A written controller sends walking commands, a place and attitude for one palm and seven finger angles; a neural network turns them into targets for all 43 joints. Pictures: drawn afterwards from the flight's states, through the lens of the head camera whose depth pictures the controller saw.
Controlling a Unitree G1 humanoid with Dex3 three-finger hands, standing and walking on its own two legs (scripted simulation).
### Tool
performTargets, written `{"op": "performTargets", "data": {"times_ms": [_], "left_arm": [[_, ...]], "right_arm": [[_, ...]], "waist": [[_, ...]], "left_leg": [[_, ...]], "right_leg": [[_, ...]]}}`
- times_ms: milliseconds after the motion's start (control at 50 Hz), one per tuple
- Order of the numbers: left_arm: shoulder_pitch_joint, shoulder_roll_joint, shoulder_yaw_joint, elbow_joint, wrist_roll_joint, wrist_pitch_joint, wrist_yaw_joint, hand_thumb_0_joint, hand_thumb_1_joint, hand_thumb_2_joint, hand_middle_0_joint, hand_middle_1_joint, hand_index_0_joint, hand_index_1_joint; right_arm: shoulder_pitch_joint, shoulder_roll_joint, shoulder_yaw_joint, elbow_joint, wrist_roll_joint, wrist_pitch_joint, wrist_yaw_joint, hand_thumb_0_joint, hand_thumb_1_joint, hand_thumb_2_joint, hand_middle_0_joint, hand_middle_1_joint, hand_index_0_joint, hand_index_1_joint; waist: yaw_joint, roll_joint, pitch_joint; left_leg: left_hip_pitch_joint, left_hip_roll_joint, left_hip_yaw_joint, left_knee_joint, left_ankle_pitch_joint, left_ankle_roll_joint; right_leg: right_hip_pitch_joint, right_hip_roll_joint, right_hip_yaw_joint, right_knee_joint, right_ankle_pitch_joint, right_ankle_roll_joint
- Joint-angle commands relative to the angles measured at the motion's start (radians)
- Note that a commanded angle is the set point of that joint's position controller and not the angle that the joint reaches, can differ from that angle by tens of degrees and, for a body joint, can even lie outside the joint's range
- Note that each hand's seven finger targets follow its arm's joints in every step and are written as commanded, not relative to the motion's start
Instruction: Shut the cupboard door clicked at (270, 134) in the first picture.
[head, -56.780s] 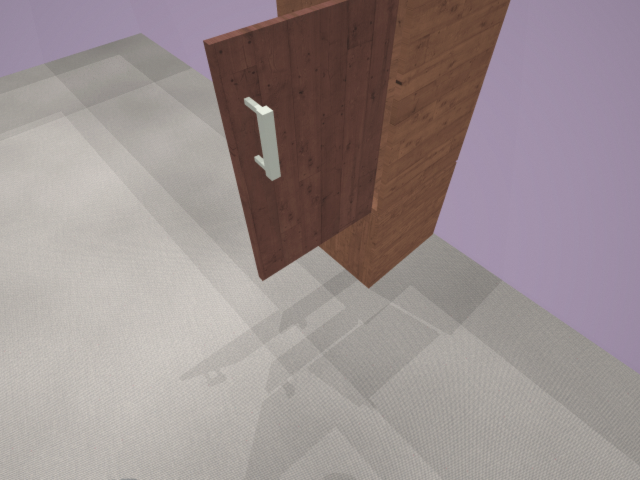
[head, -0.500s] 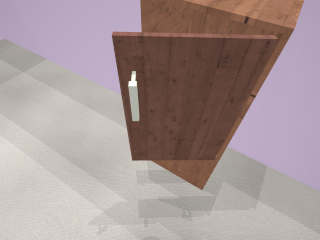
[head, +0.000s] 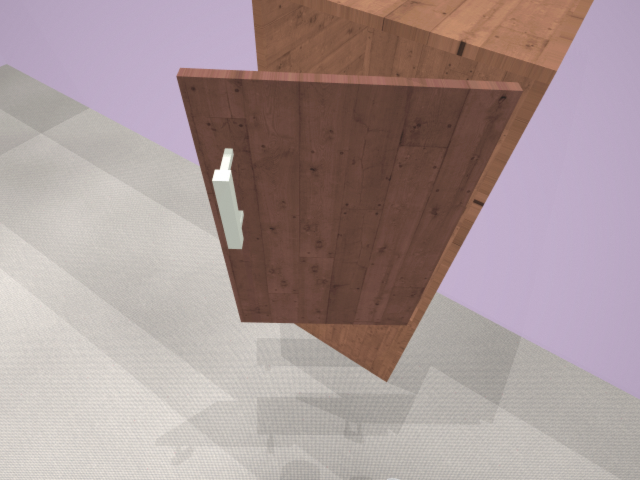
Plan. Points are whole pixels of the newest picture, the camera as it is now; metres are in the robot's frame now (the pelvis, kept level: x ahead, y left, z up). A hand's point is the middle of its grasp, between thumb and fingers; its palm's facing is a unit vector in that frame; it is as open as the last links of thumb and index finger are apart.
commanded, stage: shuffle to correct the standing spot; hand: left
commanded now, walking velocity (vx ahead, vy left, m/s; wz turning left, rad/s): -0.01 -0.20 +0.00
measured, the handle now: (231, 201) +0.44 +0.15 +0.08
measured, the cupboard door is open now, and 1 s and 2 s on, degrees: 33 33 33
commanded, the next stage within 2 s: come to a stop and stand still in 0.04 s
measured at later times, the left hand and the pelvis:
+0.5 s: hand out of the picture +0.03 +0.10 -0.18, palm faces +0.08 -0.98 -0.17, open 7.3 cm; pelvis +0.02 -0.07 +0.00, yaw +1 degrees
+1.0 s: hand out of the picture +0.05 +0.14 -0.17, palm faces +0.00 -0.97 -0.23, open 7.4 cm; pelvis +0.02 -0.05 +0.00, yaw +0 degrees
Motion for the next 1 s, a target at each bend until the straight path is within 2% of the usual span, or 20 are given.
{"op": "performTargets", "data": {"times_ms": [0, 20, 40, 60, 120, 140, 220, 280, 320, 340, 360, 500, 560, 640, 660, 680, 700, 760, 820, 980], "left_arm": [[0.159, 0.082, 0.021, -0.022, 0.004, -0.037, -0.001, 0.000, 0.900, 0.900, -0.200, -0.300, -0.200, -0.300], [0.175, 0.165, 0.034, -0.022, 0.015, -0.046, 0.007, 0.000, 0.900, 0.900, -0.200, -0.300, -0.200, -0.300], [0.192, 0.214, 0.043, -0.034, 0.019, -0.041, 0.014, 0.000, 0.900, 0.900, -0.200, -0.300, -0.200, -0.300], [0.178, 0.198, 0.035, -0.048, 0.019, -0.036, 0.016, 0.000, 0.900, 0.900, -0.200, -0.300, -0.200, -0.300], [0.024, 0.120, 0.020, -0.080, 0.018, -0.038, 0.030, 0.000, 0.900, 0.900, -0.200, -0.300, -0.200, -0.300], [0.010, 0.102, 0.015, -0.087, 0.018, -0.043, 0.035, 0.000, 0.900, 0.900, -0.200, -0.300, -0.200, -0.300], [0.086, 0.102, -0.003, -0.044, 0.006, -0.067, 0.051, 0.000, 0.900, 0.900, -0.200, -0.300, -0.200, -0.300], [0.056, 0.082, -0.011, -0.030, -0.019, -0.073, 0.047, 0.000, 0.900, 0.900, -0.200, -0.300, -0.200, -0.300], [0.080, 0.036, -0.018, -0.033, -0.024, -0.066, 0.044, 0.000, 0.900, 0.900, -0.200, -0.300, -0.200, -0.300], [0.077, 0.045, -0.022, -0.016, -0.018, -0.064, 0.048, 0.000, 0.900, 0.900, -0.200, -0.300, -0.200, -0.300], [0.060, 0.053, -0.021, -0.003, -0.014, -0.059, 0.051, 0.000, 0.900, 0.900, -0.200, -0.300, -0.200, -0.300], [0.073, 0.083, -0.022, 0.022, -0.007, -0.061, 0.049, 0.000, 0.900, 0.900, -0.200, -0.300, -0.200, -0.300], [0.051, 0.082, -0.027, 0.017, -0.008, -0.064, 0.049, 0.000, 0.900, 0.900, -0.200, -0.300, -0.200, -0.300], [0.055, 0.063, -0.033, 0.021, -0.009, -0.066, 0.048, 0.000, 0.900, 0.900, -0.200, -0.300, -0.200, -0.300], [0.187, 0.080, -0.043, 0.058, -0.003, -0.085, 0.086, 0.000, 0.900, 0.900, -0.200, -0.300, -0.200, -0.300], [0.105, 0.133, -0.043, 0.007, -0.008, -0.098, 0.078, 0.000, 0.900, 0.900, -0.200, -0.300, -0.200, -0.300], [0.076, 0.145, -0.035, -0.004, -0.008, -0.107, 0.069, 0.000, 0.900, 0.900, -0.200, -0.300, -0.200, -0.300], [0.044, 0.117, -0.048, -0.020, -0.013, -0.105, 0.059, 0.000, 0.900, 0.900, -0.200, -0.300, -0.200, -0.300], [0.060, 0.088, -0.056, -0.012, -0.014, -0.095, 0.054, 0.000, 0.900, 0.900, -0.200, -0.300, -0.200, -0.300], [0.074, 0.076, -0.062, 0.001, -0.018, -0.082, 0.051, 0.000, 0.900, 0.900, -0.200, -0.300, -0.200, -0.300]], "right_arm": [[0.024, -0.195, -0.057, -0.053, 0.004, -0.001, -0.005, 0.000, -0.900, -0.900, 0.200, 0.300, 0.200, 0.300], [0.056, -0.122, -0.044, -0.062, 0.011, 0.001, -0.001, 0.000, -0.900, -0.900, 0.200, 0.300, 0.200, 0.300], [-0.005, -0.071, -0.028, -0.100, 0.013, 0.003, -0.004, 0.000, -0.900, -0.900, 0.200, 0.300, 0.200, 0.300], [-0.014, -0.079, -0.028, -0.108, 0.017, 0.007, -0.008, 0.000, -0.900, -0.900, 0.200, 0.300, 0.200, 0.300], [0.020, -0.103, -0.032, -0.067, 0.016, 0.010, -0.004, 0.000, -0.900, -0.900, 0.200, 0.300, 0.200, 0.300], [0.026, -0.091, -0.025, -0.066, 0.017, 0.008, -0.001, 0.000, -0.900, -0.900, 0.200, 0.300, 0.200, 0.300], [0.008, -0.006, 0.018, -0.058, 0.024, -0.010, 0.012, 0.000, -0.900, -0.900, 0.200, 0.300, 0.200, 0.300], [0.095, -0.038, 0.023, -0.010, 0.033, -0.025, 0.005, 0.000, -0.900, -0.900, 0.200, 0.300, 0.200, 0.300], [0.035, -0.118, 0.012, -0.035, 0.025, -0.029, -0.002, 0.000, -0.900, -0.900, 0.200, 0.300, 0.200, 0.300], [-0.009, -0.109, 0.019, -0.040, 0.023, -0.023, -0.004, 0.000, -0.900, -0.900, 0.200, 0.300, 0.200, 0.300], [-0.027, -0.092, 0.022, -0.032, 0.026, -0.025, -0.008, 0.000, -0.900, -0.900, 0.200, 0.300, 0.200, 0.300], [-0.002, -0.095, 0.017, -0.038, 0.028, -0.005, -0.004, 0.000, -0.900, -0.900, 0.200, 0.300, 0.200, 0.300], [0.011, -0.090, 0.020, -0.032, 0.026, 0.000, 0.003, 0.000, -0.900, -0.900, 0.200, 0.300, 0.200, 0.300], [0.007, -0.090, 0.028, -0.017, 0.025, -0.012, 0.007, 0.000, -0.900, -0.900, 0.200, 0.300, 0.200, 0.300], [-0.076, -0.162, 0.018, -0.092, 0.040, -0.024, 0.014, 0.000, -0.900, -0.900, 0.200, 0.300, 0.200, 0.300], [-0.008, -0.103, 0.026, -0.103, 0.035, -0.015, 0.023, 0.000, -0.900, -0.900, 0.200, 0.300, 0.200, 0.300], [-0.012, -0.090, 0.033, -0.087, 0.023, -0.019, 0.027, 0.000, -0.900, -0.900, 0.200, 0.300, 0.200, 0.300], [0.033, -0.105, 0.036, -0.083, 0.025, -0.026, 0.026, 0.000, -0.900, -0.900, 0.200, 0.300, 0.200, 0.300], [0.035, -0.132, 0.042, -0.083, 0.023, -0.039, 0.021, 0.000, -0.900, -0.900, 0.200, 0.300, 0.200, 0.300], [0.060, -0.143, 0.054, -0.045, 0.023, -0.049, 0.015, 0.000, -0.900, -0.900, 0.200, 0.300, 0.200, 0.300]], "waist": [[0.049, 0.044, -0.054], [0.051, -0.216, -0.079], [0.088, -0.371, -0.082], [0.090, -0.280, -0.090], [0.018, -0.259, -0.082], [0.008, -0.232, -0.081], [0.029, -0.053, -0.088], [0.002, -0.029, -0.096], [0.047, 0.148, -0.058], [0.055, 0.127, -0.050], [0.053, 0.198, -0.028], [0.034, -0.041, -0.030], [0.017, -0.092, -0.021], [0.023, -0.044, -0.021], [0.053, 0.002, -0.039], [-0.002, -0.029, -0.126], [0.004, 0.038, -0.123], [-0.018, 0.031, -0.049], [0.011, -0.002, 0.007], [0.024, -0.032, 0.025]], "left_leg": [[-0.142, 0.083, -0.066, 0.024, -0.026, 0.084], [-0.272, -0.034, 0.058, 0.247, -0.219, 0.033], [-0.329, -0.106, 0.052, 0.492, -0.415, 0.029], [-0.336, -0.092, -0.015, 0.630, -0.393, 0.044], [-0.297, -0.051, 0.001, 0.702, -0.266, 0.034], [-0.270, -0.052, 0.009, 0.642, -0.251, 0.028], [-0.090, -0.083, 0.023, 0.216, -0.184, 0.021], [0.148, -0.061, -0.017, -0.136, 0.064, 0.036], [0.081, 0.106, -0.176, -0.133, 0.366, 0.127], [0.041, 0.095, -0.155, -0.128, 0.378, 0.138], [0.025, 0.071, -0.149, -0.152, 0.378, 0.133], [0.048, 0.008, -0.087, -0.123, 0.123, 0.083], [0.068, -0.018, -0.072, -0.120, 0.048, 0.070], [0.066, 0.005, -0.108, -0.176, 0.061, 0.083], [0.081, 0.012, -0.055, 0.002, 0.107, 0.056], [0.054, -0.056, -0.049, 0.008, -0.057, 0.048], [0.064, -0.076, -0.043, -0.011, -0.035, 0.045], [0.079, -0.032, -0.086, -0.080, 0.032, 0.068], [0.003, 0.015, -0.153, -0.157, 0.089, 0.100], [0.007, 0.012, -0.147, -0.226, 0.036, 0.100]], "right_leg": [[0.258, 0.033, -0.036, -0.312, 0.134, -0.010], [0.342, -0.149, 0.152, -0.409, 0.208, -0.062], [0.274, -0.269, 0.304, -0.445, 0.337, -0.160], [0.238, -0.264, 0.277, -0.441, 0.312, -0.223], [0.180, -0.161, 0.146, -0.395, 0.336, -0.229], [0.176, -0.155, 0.112, -0.379, 0.388, -0.231], [0.190, -0.178, 0.175, -0.352, 0.442, -0.234], [0.145, -0.107, 0.136, -0.291, 0.328, -0.150], [0.152, -0.025, 0.071, -0.273, 0.197, -0.071], [0.199, -0.022, 0.065, -0.278, 0.180, -0.061], [0.219, -0.029, 0.061, -0.271, 0.188, -0.059], [0.209, -0.107, 0.134, -0.338, 0.283, -0.101], [0.155, -0.128, 0.167, -0.378, 0.179, -0.113], [0.155, -0.079, 0.127, -0.369, 0.115, -0.089], [0.171, -0.111, 0.158, -0.354, 0.384, -0.065], [0.204, -0.160, 0.228, -0.371, 0.179, -0.115], [0.202, -0.180, 0.254, -0.363, 0.228, -0.152], [0.114, -0.103, 0.162, -0.343, 0.076, -0.133], [0.160, -0.038, 0.085, -0.302, 0.090, -0.101], [0.198, -0.036, 0.082, -0.312, 0.104, -0.089]]}}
